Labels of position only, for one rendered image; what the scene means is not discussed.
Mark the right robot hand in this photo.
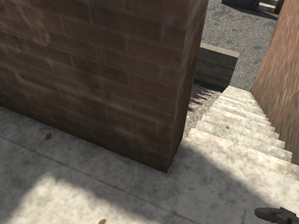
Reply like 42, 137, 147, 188
254, 207, 299, 224

